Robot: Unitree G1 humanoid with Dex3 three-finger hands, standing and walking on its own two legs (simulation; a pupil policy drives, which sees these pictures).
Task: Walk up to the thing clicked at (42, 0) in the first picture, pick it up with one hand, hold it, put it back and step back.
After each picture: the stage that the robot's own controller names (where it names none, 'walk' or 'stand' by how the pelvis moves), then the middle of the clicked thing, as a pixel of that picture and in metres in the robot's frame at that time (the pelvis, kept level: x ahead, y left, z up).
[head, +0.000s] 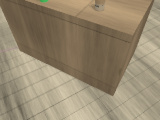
stand; out of the picture +1.13 +0.31 -0.01
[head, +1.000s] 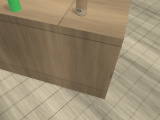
walk; (13, 0) +0.95 +0.42 +0.00
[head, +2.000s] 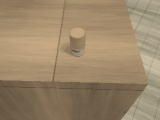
walk; out of the picture +0.48 +0.44 +0.00
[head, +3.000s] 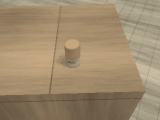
stand; out of the picture +0.41 +0.48 +0.01
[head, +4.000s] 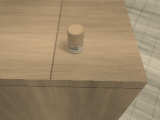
stand; out of the picture +0.45 +0.47 +0.02
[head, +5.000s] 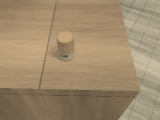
stand; out of the picture +0.42 +0.50 +0.01
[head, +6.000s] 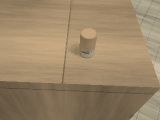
rise first; out of the picture +0.43 +0.43 +0.02
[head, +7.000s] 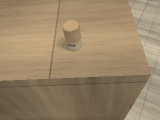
rise first; out of the picture +0.43 +0.49 +0.03
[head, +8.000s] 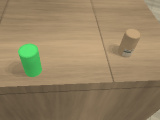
walk; (31, 61) +0.44 +0.20 +0.02
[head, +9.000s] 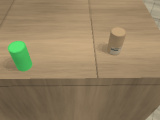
stand; (21, 56) +0.47 +0.30 +0.01
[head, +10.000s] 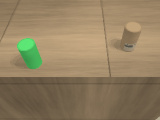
stand; (30, 54) +0.46 +0.25 +0.01
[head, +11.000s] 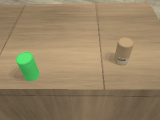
stand; (28, 67) +0.45 +0.26 -0.01
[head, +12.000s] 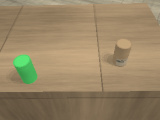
stand; (26, 69) +0.44 +0.27 -0.01
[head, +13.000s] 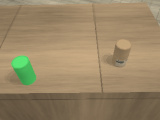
stand; (24, 70) +0.43 +0.27 -0.01
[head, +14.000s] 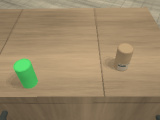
rise first; (26, 74) +0.42 +0.27 -0.01
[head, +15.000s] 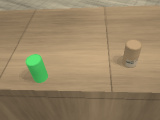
go down; (37, 69) +0.45 +0.25 -0.01
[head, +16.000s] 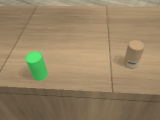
go down; (37, 66) +0.45 +0.24 +0.00
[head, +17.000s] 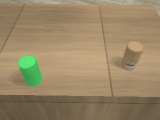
go down; (30, 71) +0.42 +0.23 +0.01
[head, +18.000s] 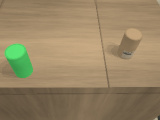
close in; (20, 61) +0.42 +0.24 +0.03
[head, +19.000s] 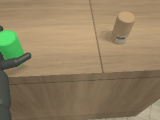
close; (11, 49) +0.45 +0.25 +0.05
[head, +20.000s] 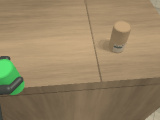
lift; (9, 78) +0.36 +0.25 +0.05
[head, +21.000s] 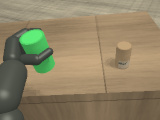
lift; (38, 52) +0.35 +0.15 +0.21
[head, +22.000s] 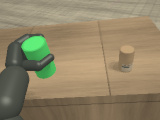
hold; (40, 58) +0.34 +0.15 +0.21
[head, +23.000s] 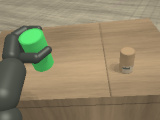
hold; (38, 51) +0.35 +0.16 +0.23
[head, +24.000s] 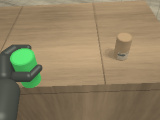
crouch; (27, 69) +0.35 +0.20 +0.12
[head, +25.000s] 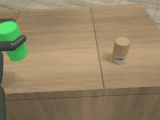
lower; (12, 42) +0.43 +0.24 +0.17
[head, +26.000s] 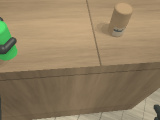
lower; (1, 41) +0.47 +0.25 +0.07
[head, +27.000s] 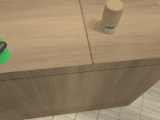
lower; out of the picture +0.46 +0.27 +0.07
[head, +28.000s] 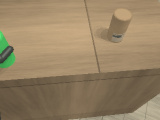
lower; out of the picture +0.45 +0.26 +0.06
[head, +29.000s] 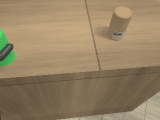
lower; out of the picture +0.46 +0.26 +0.06
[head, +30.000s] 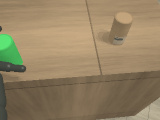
withdraw; (7, 53) +0.44 +0.24 +0.05
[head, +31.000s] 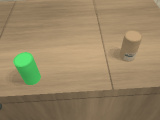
sink last; (28, 69) +0.41 +0.23 +0.03
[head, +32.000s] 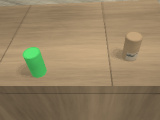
stand; (35, 62) +0.45 +0.25 +0.04
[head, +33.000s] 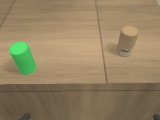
stand; (23, 58) +0.44 +0.25 +0.05
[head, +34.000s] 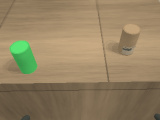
stand; (24, 57) +0.44 +0.25 +0.06
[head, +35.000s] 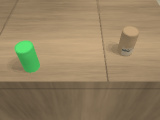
stand; (28, 57) +0.45 +0.24 +0.03
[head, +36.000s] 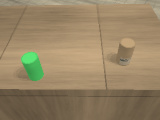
walk; (33, 66) +0.45 +0.24 -0.01
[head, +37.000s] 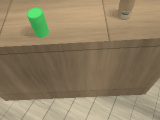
walk; (38, 23) +0.62 +0.23 +0.01
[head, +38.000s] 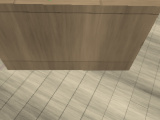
walk; out of the picture +0.96 +0.21 +0.00
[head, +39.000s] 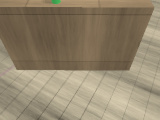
stand; out of the picture +1.08 +0.24 +0.00
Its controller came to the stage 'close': yes
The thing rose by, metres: 0.23
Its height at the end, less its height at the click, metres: +0.00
